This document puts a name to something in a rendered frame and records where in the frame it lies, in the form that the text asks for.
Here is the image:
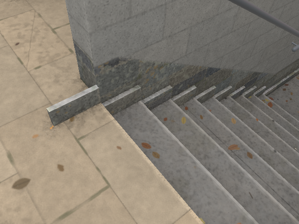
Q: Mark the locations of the stairs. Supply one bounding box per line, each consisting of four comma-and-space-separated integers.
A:
112, 94, 299, 224

